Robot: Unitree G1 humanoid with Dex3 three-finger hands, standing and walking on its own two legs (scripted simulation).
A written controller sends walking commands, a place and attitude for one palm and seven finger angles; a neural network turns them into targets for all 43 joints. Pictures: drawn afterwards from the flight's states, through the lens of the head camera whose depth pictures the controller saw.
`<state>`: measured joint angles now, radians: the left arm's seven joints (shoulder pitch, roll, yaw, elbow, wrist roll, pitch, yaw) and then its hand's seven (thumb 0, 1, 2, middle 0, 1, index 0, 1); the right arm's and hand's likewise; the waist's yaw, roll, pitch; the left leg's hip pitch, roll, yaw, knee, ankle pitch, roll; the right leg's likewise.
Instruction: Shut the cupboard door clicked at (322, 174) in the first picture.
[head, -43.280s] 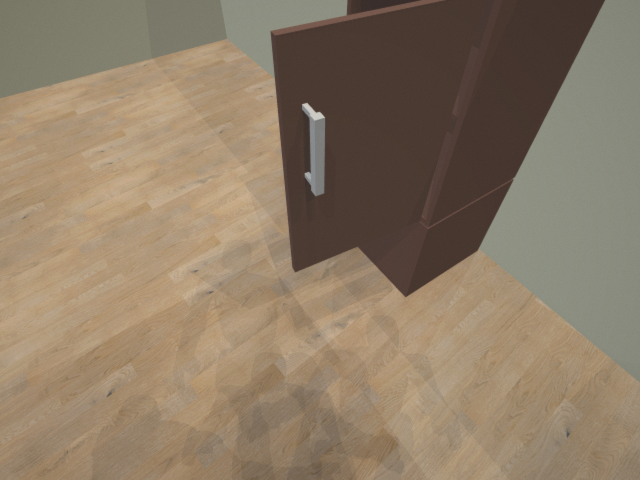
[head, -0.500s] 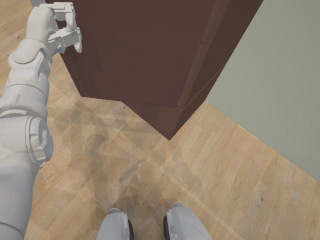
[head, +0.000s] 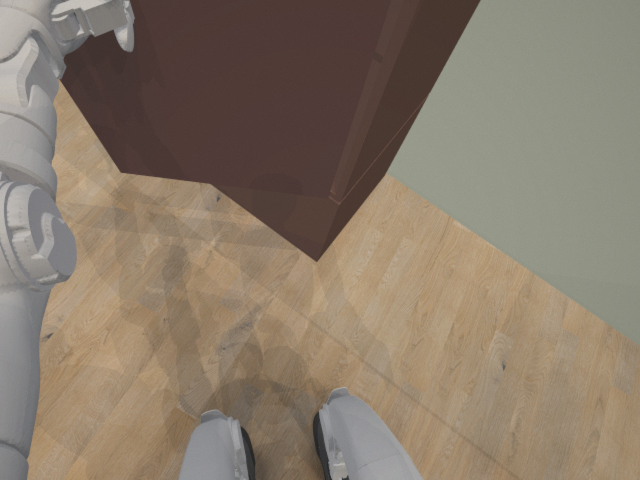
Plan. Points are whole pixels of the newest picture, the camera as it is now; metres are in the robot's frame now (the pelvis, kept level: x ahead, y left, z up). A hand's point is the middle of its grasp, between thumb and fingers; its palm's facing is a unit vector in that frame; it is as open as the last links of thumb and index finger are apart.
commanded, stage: push the door shut along its arc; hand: left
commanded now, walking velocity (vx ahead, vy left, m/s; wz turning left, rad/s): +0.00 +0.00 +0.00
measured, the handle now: out of the picture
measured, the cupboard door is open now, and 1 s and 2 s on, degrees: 32 27 27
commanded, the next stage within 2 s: pull the fist back off the door in 0.04 s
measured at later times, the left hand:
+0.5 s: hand (153, 9) +0.61 +0.07 +0.12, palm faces +0.11 -0.99 -0.01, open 3.0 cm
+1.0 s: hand (165, 74) +0.52 +0.06 +0.13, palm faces +0.08 -1.00 -0.02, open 3.1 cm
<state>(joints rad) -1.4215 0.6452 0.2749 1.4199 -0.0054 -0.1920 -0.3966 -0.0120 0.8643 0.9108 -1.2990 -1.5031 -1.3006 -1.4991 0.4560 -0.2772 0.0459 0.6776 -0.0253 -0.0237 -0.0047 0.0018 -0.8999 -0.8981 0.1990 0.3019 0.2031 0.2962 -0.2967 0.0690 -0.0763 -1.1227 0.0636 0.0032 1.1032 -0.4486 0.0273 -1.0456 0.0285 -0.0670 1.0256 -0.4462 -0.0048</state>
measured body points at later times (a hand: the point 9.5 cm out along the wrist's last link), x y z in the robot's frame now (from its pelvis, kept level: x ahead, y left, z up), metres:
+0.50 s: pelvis +0.01 -0.01 +0.01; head +0.17 +0.00 +0.43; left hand +0.60 +0.12 +0.13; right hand -0.07 -0.24 -0.10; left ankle +0.03 +0.10 -0.65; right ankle +0.01 -0.12 -0.65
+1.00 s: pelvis +0.03 -0.01 +0.03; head +0.12 -0.01 +0.48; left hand +0.51 +0.12 +0.13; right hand +0.05 -0.28 -0.09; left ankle +0.03 +0.10 -0.65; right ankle +0.01 -0.12 -0.65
